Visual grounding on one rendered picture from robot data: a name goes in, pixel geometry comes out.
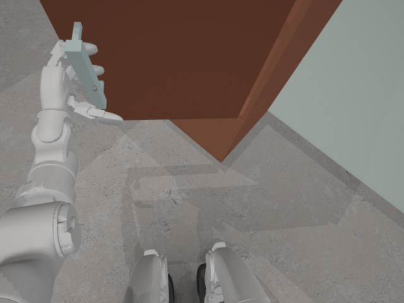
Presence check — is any robot left hand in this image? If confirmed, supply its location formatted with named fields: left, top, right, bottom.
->
left=40, top=40, right=124, bottom=126

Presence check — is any left robot thigh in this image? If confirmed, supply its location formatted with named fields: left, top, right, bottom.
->
left=122, top=254, right=169, bottom=303

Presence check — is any robot left upper arm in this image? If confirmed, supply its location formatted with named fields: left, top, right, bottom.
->
left=0, top=201, right=81, bottom=303

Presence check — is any robot right shin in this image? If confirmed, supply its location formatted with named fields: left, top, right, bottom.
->
left=204, top=242, right=226, bottom=303

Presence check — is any left robot forearm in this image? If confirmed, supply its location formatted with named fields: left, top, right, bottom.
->
left=0, top=109, right=78, bottom=220

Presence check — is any handle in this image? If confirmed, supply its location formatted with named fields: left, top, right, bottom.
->
left=64, top=22, right=107, bottom=109

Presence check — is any cupboard door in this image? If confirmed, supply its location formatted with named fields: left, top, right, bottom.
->
left=39, top=0, right=296, bottom=121

